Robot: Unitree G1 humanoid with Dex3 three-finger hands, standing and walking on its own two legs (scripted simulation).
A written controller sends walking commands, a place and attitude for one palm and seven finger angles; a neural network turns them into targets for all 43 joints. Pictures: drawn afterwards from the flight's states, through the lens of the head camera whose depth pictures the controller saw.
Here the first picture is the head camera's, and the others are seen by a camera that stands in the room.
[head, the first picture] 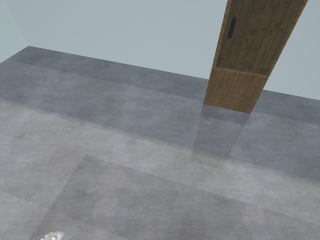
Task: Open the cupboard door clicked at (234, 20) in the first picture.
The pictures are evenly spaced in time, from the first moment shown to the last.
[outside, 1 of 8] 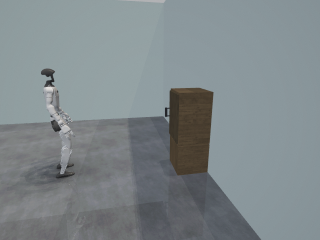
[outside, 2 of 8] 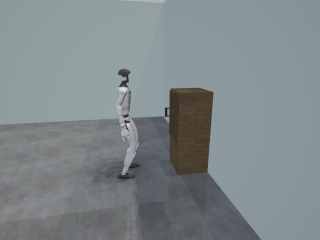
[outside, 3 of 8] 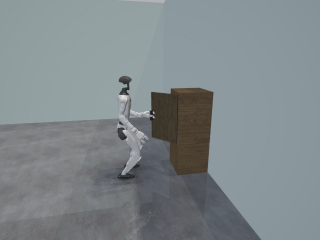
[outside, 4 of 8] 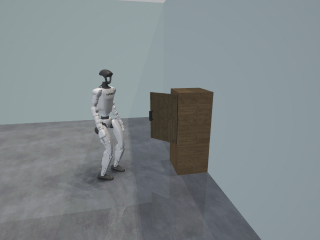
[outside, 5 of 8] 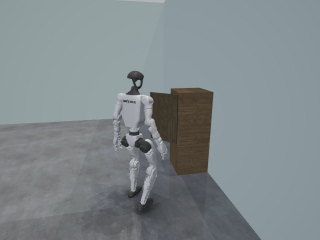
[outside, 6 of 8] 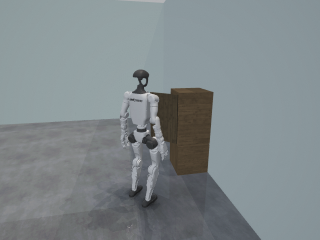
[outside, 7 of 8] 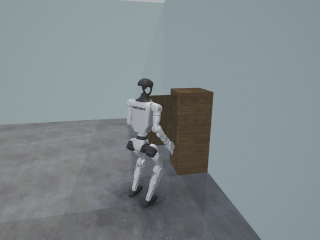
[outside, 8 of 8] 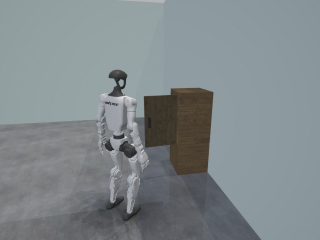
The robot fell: no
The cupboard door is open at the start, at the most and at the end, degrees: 0 95 95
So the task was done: yes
